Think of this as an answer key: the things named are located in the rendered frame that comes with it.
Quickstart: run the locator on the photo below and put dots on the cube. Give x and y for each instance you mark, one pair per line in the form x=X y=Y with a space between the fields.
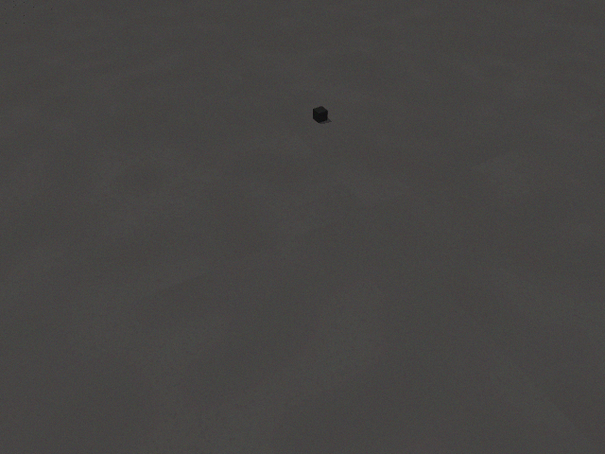
x=320 y=114

